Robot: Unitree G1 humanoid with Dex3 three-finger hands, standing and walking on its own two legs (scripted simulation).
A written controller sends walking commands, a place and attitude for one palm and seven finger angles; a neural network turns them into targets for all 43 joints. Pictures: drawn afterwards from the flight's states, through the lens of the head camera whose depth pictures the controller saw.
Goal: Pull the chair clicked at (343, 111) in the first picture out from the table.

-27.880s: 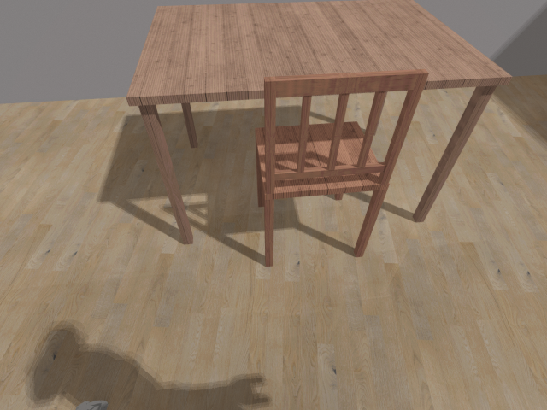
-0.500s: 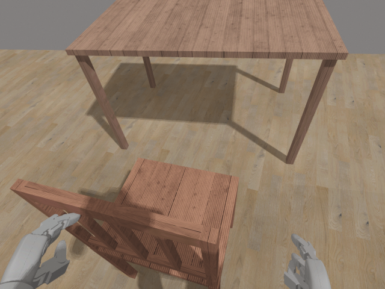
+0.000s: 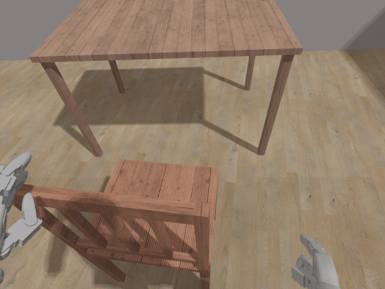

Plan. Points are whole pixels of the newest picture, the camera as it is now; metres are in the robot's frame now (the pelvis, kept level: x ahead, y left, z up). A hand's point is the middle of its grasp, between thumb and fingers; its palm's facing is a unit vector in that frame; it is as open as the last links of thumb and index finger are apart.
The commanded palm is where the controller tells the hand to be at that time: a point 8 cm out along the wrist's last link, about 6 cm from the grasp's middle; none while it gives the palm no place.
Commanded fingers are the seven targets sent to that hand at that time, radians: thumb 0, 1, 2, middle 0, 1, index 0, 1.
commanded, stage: step back with the hand held close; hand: left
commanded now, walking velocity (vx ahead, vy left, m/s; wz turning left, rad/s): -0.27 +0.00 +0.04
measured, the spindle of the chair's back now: (123, 232) +0.27 +0.19 -0.10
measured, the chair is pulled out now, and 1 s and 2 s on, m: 0.62 0.62 0.62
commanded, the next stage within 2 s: stop stepping back and stand still in 0.90 s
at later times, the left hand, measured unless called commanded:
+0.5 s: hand out of the picture +0.12 +0.29 +0.16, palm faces +0.45 -0.76 -0.46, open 7.4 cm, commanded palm +0.05 +0.33 +0.18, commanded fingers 0.00 0.90 0.90 -0.20 -0.30 -0.20 -0.30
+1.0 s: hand out of the picture +0.06 +0.28 +0.17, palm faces +0.33 -0.80 -0.50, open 7.4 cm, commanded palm -0.01 +0.32 +0.18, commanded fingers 0.00 0.90 0.90 -0.20 -0.30 -0.20 -0.30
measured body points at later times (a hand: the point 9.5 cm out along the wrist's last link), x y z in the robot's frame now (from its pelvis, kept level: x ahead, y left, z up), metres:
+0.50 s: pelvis -0.08 +0.02 -0.01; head -0.07 +0.04 +0.44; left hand +0.09 +0.33 +0.19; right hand +0.10 -0.20 -0.08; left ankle +0.01 +0.14 -0.74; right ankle -0.05 -0.12 -0.72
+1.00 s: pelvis -0.16 +0.03 +0.00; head -0.11 +0.05 +0.45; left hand +0.04 +0.32 +0.19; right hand +0.02 -0.21 -0.08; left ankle -0.08 +0.14 -0.74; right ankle -0.18 -0.12 -0.70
